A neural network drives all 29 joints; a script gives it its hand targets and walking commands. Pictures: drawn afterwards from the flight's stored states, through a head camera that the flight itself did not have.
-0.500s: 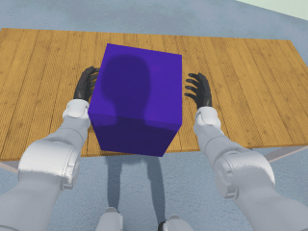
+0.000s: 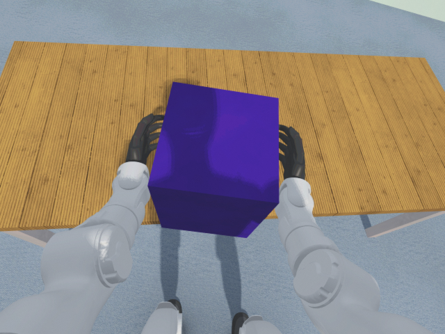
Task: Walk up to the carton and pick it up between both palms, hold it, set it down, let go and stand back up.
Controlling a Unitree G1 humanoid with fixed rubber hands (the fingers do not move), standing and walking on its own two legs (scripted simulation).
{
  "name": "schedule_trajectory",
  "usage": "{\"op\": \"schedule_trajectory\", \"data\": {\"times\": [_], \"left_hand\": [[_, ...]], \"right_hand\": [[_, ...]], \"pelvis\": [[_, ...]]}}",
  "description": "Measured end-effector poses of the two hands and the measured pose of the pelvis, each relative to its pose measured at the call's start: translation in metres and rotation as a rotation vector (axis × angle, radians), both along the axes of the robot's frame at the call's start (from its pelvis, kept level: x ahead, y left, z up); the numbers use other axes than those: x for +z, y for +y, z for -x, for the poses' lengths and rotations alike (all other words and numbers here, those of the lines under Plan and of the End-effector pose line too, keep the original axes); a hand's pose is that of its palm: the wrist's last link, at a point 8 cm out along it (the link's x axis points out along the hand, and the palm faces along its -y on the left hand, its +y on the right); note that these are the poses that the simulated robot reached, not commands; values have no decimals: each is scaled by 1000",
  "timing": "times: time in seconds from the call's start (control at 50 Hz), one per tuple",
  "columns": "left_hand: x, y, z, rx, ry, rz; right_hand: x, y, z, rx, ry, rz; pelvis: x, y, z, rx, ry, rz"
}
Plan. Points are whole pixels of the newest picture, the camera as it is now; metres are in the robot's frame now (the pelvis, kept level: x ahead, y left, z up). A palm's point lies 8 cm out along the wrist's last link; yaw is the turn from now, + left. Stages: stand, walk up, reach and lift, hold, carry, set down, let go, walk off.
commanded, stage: reach and lift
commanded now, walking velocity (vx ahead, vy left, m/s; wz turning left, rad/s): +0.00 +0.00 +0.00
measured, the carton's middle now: (214, 169) +0.43 +0.01 -0.06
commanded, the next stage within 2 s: none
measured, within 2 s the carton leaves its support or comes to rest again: leaves its support in 0.76 s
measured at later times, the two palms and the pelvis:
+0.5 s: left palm (144, 160) +0.42 +0.14 -0.01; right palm (298, 169) +0.40 -0.15 +0.01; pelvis +0.02 -0.02 +0.01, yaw +0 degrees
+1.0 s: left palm (139, 163) +0.41 +0.15 -0.01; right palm (295, 168) +0.40 -0.14 +0.02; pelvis +0.01 -0.01 +0.02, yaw +0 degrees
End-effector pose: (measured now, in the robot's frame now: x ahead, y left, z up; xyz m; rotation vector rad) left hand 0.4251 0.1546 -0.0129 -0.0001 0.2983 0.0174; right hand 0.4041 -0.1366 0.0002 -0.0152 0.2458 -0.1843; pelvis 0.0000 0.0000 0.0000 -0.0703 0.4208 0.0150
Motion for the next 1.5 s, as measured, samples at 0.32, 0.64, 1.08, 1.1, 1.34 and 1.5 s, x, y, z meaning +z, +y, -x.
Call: {"op": "schedule_trajectory", "data": {"times": [0.32,0.64,1.08,1.1,1.34,1.5], "left_hand": [[1,-12,8,22,4,-24],[1,-6,8,24,8,-15],[3,-3,21,41,16,-38],[3,-4,23,44,18,-35],[20,-15,21,38,14,-11],[37,-10,15,39,-1,-20]], "right_hand": [[4,-12,0,37,11,66],[11,-5,-1,12,4,69],[17,-1,6,31,3,79],[18,-2,7,33,4,79],[35,-13,8,23,-11,77],[48,-9,3,22,-31,57]], "pelvis": [[11,-17,-11,-15,-36,-19],[14,-18,-18,-11,-55,-18],[18,-12,-14,-11,-49,-10],[18,-13,-14,-10,-51,-10],[23,-23,-13,-18,-106,-25],[27,-22,-17,-21,-135,-33]]}}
